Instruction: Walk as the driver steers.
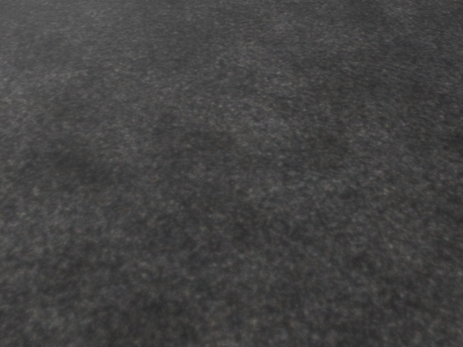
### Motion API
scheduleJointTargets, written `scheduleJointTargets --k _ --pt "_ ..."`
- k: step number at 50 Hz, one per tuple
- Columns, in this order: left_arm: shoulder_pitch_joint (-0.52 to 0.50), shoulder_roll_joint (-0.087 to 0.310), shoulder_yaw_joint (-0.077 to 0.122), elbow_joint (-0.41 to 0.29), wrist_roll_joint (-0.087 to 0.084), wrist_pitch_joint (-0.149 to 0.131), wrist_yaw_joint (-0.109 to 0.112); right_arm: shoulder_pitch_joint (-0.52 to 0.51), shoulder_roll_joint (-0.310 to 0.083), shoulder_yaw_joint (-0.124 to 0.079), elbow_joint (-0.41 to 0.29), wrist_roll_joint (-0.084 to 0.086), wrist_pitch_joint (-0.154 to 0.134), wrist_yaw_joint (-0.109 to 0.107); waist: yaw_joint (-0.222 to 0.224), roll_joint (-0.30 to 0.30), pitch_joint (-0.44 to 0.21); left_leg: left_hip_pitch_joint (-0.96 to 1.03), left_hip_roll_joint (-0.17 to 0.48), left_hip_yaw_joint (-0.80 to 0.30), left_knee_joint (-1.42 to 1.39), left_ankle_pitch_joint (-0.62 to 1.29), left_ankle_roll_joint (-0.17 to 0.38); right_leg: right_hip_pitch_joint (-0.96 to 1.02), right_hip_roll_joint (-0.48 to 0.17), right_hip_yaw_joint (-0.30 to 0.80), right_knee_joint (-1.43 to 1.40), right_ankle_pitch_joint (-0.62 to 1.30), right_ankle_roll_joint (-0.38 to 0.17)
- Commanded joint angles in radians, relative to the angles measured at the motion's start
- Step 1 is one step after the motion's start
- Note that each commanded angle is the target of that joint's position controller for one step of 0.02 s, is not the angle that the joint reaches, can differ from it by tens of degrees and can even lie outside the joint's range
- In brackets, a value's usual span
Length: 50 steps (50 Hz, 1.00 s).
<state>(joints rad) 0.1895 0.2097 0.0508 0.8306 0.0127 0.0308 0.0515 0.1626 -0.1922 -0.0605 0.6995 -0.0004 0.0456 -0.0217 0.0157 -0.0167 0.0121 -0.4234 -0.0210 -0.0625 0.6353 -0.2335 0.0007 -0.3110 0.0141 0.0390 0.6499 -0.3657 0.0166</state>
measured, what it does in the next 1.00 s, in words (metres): walks ahead, turning left: left foot, then right foot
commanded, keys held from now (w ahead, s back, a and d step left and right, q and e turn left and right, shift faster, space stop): q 0.08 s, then w+q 0.32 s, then no key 0.60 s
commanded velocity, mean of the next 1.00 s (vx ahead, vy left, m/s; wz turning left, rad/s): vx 0.15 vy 0.00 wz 0.31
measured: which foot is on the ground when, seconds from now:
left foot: down 0.00-0.12, up 0.14-0.48, down 0.50-1.00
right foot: down 0.00-0.52, up 0.54-0.88, down 0.90-1.00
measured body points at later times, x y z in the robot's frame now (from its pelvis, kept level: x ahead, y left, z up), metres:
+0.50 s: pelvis +0.14 +0.06 -0.01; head +0.17 +0.07 +0.43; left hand +0.05 +0.34 -0.14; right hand +0.43 -0.09 -0.08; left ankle +0.21 +0.20 -0.72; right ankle -0.01 -0.13 -0.72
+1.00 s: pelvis +0.26 +0.11 +0.01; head +0.28 +0.10 +0.46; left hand +0.30 +0.39 -0.10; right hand +0.48 -0.06 -0.11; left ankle +0.22 +0.20 -0.72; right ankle +0.35 +0.00 -0.72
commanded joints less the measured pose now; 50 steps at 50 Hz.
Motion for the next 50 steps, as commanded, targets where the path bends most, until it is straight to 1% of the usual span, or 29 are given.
scheduleJointTargets --k 1,4,6,7,8,9,10,11,14,16,19,22,23,24,25,26,27,28,29,30,31,34,37,43,45,46,47,48,50 --pt "-0.012 0.077 0.04 -0.078 -0.001 -0.017 -0.008 -0.081 -0.159 -0.044 -0.119 0.009 -0.019 -0.02 0.015 0.225 -0.122 0.167 0.175 -0.356 -0.242 -0.054 0.151 -0.072 0.021 -0.028 -0.004 -0.027 -0.006" --pt "0.009 0.082 0.049 -0.077 -0.004 -0.029 -0.023 -0.081 -0.171 -0.049 -0.151 0.019 -0.009 -0.028 0.02 0.165 -0.165 0.124 0.136 -0.319 -0.185 0.094 0.136 0.024 0.02 -0.047 -0.03 0.002 -0.017" --pt "0.094 0.1 0.062 -0.059 -0.002 -0.032 -0.03 -0.104 -0.138 -0.041 -0.177 0.032 -0.003 -0.027 0.058 0.034 -0.175 -0.051 0.041 -0.201 -0.074 -0.114 0.085 0.168 -0.043 -0.008 -0.103 -0.073 -0.051" --pt "0.195 0.15 0.08 -0.035 -0.005 -0.03 -0.03 -0.148 -0.098 -0.03 -0.209 0.037 -0.006 -0.025 0.097 -0.117 -0.143 -0.269 -0.057 -0.065 0.113 -0.243 0.033 0.283 -0.16 0.146 -0.22 -0.2 -0.128" --pt "0.244 0.219 0.093 -0.036 -0.005 -0.038 -0.033 -0.199 -0.093 -0.022 -0.246 0.05 -0.024 -0.012 0.124 -0.271 -0.064 -0.518 -0.087 -0.006 0.29 -0.322 0.026 0.371 -0.369 0.454 -0.388 -0.276 -0.256" --pt "0.235 0.203 0.087 -0.049 0.005 -0.05 -0.021 -0.219 -0.13 -0.037 -0.248 0.045 -0.049 -0.004 0.114 -0.178 0.022 -0.664 -0.014 -0.083 0.454 -0.34 0.027 0.39 -0.457 0.542 -0.394 -0.184 -0.312" --pt "0.209 0.191 0.081 -0.059 0.003 -0.057 -0.008 -0.186 -0.122 -0.039 -0.231 0.037 -0.058 0.001 0.081 -0.088 0.039 -0.72 0.016 -0.123 0.536 -0.28 0.026 0.404 -0.448 0.483 -0.367 -0.122 -0.296" --pt "0.161 0.176 0.074 -0.071 -0.008 -0.061 -0.002 -0.139 -0.107 -0.035 -0.213 0.032 -0.057 0.005 0.048 -0.072 0.042 -0.728 0.042 -0.132 0.57 -0.196 0.017 0.405 -0.406 0.396 -0.362 -0.088 -0.258" --pt "0.064 0.151 0.063 -0.087 -0.002 -0.072 -0.013 -0.073 -0.113 -0.039 -0.192 0.029 -0.047 0.023 -0.003 -0.072 0.05 -0.539 0.067 -0.065 0.608 0.017 -0.019 0.206 -0.312 0.134 -0.404 0.117 -0.182" --pt "0.063 0.159 0.068 -0.084 -0.01 -0.077 -0.022 -0.108 -0.109 -0.034 -0.203 0.026 -0.043 0.038 0.013 -0.048 0.058 -0.46 0.077 -0.014 0.512 0.097 -0.025 0.156 -0.281 0.013 -0.404 0.165 -0.162" --pt "0.125 0.201 0.077 -0.056 -0.021 -0.078 -0.025 -0.208 -0.069 -0.011 -0.234 0.029 -0.057 0.064 0.062 -0.055 0.055 -0.37 0.082 0.05 0.29 0.108 0.004 0.181 -0.282 -0.07 -0.392 0.188 -0.147" --pt "0.148 0.244 0.086 -0.041 -0.036 -0.077 -0.028 -0.232 -0.09 -0.014 -0.242 0.03 -0.068 0.074 0.066 -0.088 0.069 -0.234 0.039 0.132 0.132 -0.013 0.038 0.189 -0.292 -0.116 -0.341 0.357 -0.139" --pt "0.15 0.261 0.09 -0.036 -0.041 -0.075 -0.029 -0.196 -0.109 -0.026 -0.236 0.024 -0.073 0.076 0.037 -0.108 0.037 -0.134 -0.008 0.169 0.082 -0.044 0.06 0.195 -0.288 -0.139 -0.253 0.612 -0.129" --pt "0.147 0.265 0.087 -0.034 -0.044 -0.074 -0.026 -0.078 -0.141 -0.048 -0.203 0.022 -0.079 0.074 -0.034 -0.101 -0.043 0.044 -0.063 0.199 -0.016 0.057 0.086 0.197 -0.263 -0.182 -0.091 0.842 -0.103" --pt "0.165 0.242 0.08 -0.036 -0.038 -0.083 -0.025 0.061 -0.195 -0.076 -0.161 0.021 -0.079 0.062 -0.099 -0.076 -0.133 0.304 -0.094 0.189 -0.062 0.224 0.116 0.093 -0.229 -0.219 0.105 0.884 -0.062" --pt "0.144 0.151 0.05 -0.087 0.007 -0.101 -0.029 0.197 -0.294 -0.097 -0.139 0.021 -0.078 0.037 -0.136 0.12 -0.242 0.636 0.13 -0.137 -0.029 0.617 0.197 -0.229 -0.154 -0.222 0.494 0.23 0.012" --pt "0.254 0.113 0.025 -0.083 -0.024 -0.13 -0.053 0.236 -0.373 -0.094 -0.129 0.0 -0.083 0.043 -0.083 0.328 -0.522 0.834 0.454 -0.726 -0.201 0.631 0.446 -0.416 -0.002 -0.018 0.831 -0.329 0.049" --pt "0.164 0.221 0.054 -0.057 -0.054 -0.137 -0.06 0.267 -0.292 -0.072 -0.117 -0.02 -0.077 0.046 -0.152 0.125 -0.513 0.777 0.409 -0.621 -0.234 0.555 0.397 -0.441 -0.039 0.093 0.86 -0.225 0.044" --pt "0.105 0.196 0.045 -0.083 -0.059 -0.124 -0.052 0.183 -0.245 -0.056 -0.095 -0.007 -0.079 0.048 -0.114 0.15 -0.371 0.656 0.367 -0.453 -0.215 0.539 0.355 -0.494 -0.079 0.05 0.823 -0.17 0.029" --pt "0.082 0.172 0.039 -0.086 -0.036 -0.109 -0.03 0.091 -0.201 -0.043 -0.098 0.012 -0.083 0.047 -0.065 0.053 -0.248 0.471 0.304 -0.34 -0.222 0.533 0.306 -0.469 -0.123 0.03 0.73 -0.092 0.024" --pt "0.072 0.177 0.045 -0.088 -0.017 -0.09 -0.016 0.016 -0.162 -0.033 -0.097 0.013 -0.089 0.047 -0.023 0.073 -0.187 0.316 0.263 -0.266 -0.244 0.537 0.273 -0.392 -0.147 0.034 0.642 -0.049 0.018" --pt "0.14 0.136 0.041 -0.062 -0.012 -0.054 -0.009 -0.069 -0.155 -0.03 -0.087 -0.016 -0.108 0.043 0.056 0.077 -0.166 0.09 0.216 -0.129 -0.301 0.65 0.26 -0.183 -0.124 0.015 0.491 0.034 0.017" --pt "0.085 0.078 0.018 -0.075 -0.001 -0.055 -0.01 -0.073 -0.136 -0.023 -0.049 -0.011 -0.108 0.021 0.051 0.09 -0.173 0.078 0.195 -0.058 -0.304 0.668 0.25 -0.115 -0.116 0.017 0.241 0.127 0.026" --pt "0.013 0.119 0.028 -0.091 -0.003 -0.037 -0.017 -0.052 -0.123 -0.011 0.01 -0.004 -0.082 0.017 0.036 0.11 -0.127 0.066 0.184 -0.095 -0.297 0.22 0.2 0.032 -0.072 -0.004 -0.053 0.212 0.006" --pt "0.011 0.133 0.028 -0.096 0.015 -0.041 -0.02 0.0 -0.085 0.004 0.036 -0.009 -0.081 0.017 0.025 0.06 -0.109 0.048 0.112 -0.083 -0.236 0.028 0.115 0.138 -0.11 0.036 -0.177 0.371 -0.023" --pt "-0.019 0.189 0.035 -0.118 0.015 -0.042 -0.019 0.064 -0.081 0.003 0.049 -0.017 -0.079 0.014 -0.029 -0.033 -0.096 0.018 0.037 -0.042 -0.18 -0.078 0.072 0.165 -0.181 0.106 -0.194 0.489 -0.056" --pt "-0.054 0.181 0.039 -0.103 0.007 -0.04 -0.019 0.123 -0.059 0.006 0.057 -0.017 -0.079 0.011 -0.088 -0.17 -0.104 0.075 -0.001 0.011 -0.18 -0.104 0.045 0.092 -0.19 0.129 -0.206 0.295 -0.099" --pt "-0.078 0.121 0.029 -0.113 -0.004 -0.04 -0.026 0.064 -0.095 0.001 0.062 -0.017 -0.071 0.006 -0.049 -0.153 -0.069 0.126 0.005 0.021 -0.169 -0.073 0.031 0.019 -0.155 0.123 -0.234 0.178 -0.092" --pt "-0.076 0.105 0.02 -0.112 0.002 -0.047 -0.034 0.023 -0.111 -0.007 0.066 -0.001 -0.047 -0.005 -0.027 -0.097 -0.053 0.136 0.019 0.011 -0.164 -0.022 0.042 0.02 -0.119 0.084 -0.222 0.203 -0.064"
